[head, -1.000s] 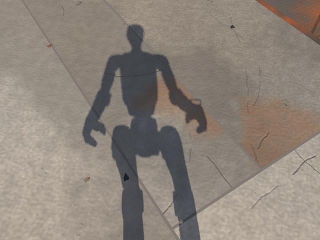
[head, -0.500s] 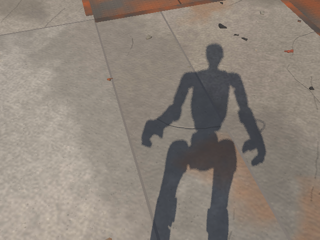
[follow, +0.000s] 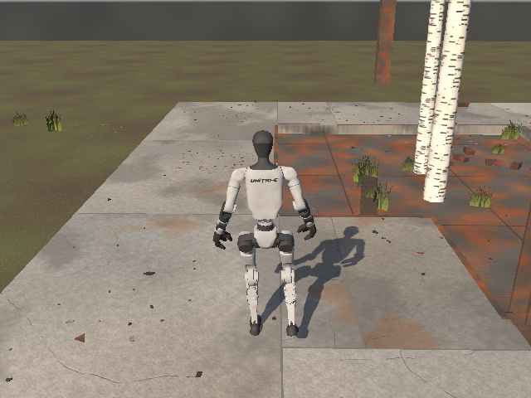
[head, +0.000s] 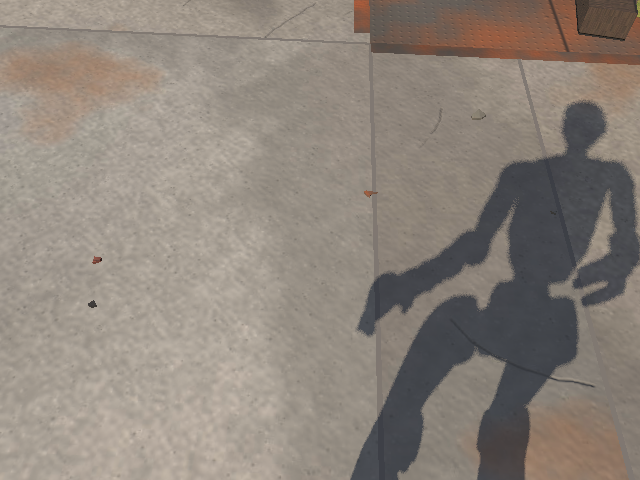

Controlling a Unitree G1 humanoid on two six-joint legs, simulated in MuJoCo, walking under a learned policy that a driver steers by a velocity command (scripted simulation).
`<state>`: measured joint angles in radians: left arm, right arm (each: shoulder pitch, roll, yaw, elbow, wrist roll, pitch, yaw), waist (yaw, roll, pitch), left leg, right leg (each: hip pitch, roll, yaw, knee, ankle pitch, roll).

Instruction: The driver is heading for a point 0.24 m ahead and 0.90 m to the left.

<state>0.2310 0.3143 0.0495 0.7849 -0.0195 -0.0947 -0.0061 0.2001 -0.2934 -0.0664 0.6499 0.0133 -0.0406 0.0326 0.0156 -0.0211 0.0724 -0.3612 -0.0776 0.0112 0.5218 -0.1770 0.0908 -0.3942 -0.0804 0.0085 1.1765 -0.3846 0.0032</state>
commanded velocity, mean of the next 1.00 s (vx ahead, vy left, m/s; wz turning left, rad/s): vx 0.12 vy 0.00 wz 0.09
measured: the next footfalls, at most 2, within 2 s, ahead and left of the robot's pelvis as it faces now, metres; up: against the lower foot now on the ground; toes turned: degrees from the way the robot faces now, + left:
right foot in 0.32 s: +0.35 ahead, -0.13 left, +0.00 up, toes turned +2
left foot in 0.60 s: +0.26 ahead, +0.12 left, +0.00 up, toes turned +1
